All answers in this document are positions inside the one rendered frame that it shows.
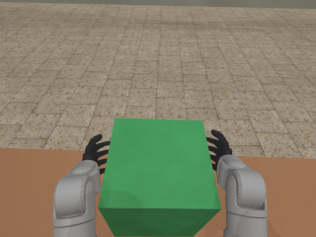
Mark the right robot forearm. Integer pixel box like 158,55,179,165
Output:
216,154,268,237

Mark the robot right hand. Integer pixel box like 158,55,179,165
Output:
206,129,232,172

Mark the robot left hand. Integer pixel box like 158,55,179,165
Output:
82,134,111,175

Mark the left robot forearm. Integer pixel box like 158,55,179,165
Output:
52,160,102,237

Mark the carton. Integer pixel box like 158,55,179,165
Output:
98,118,221,237

